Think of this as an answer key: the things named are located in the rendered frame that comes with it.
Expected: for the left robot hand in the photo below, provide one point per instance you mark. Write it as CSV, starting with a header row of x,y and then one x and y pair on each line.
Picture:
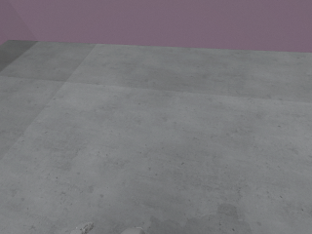
x,y
83,228

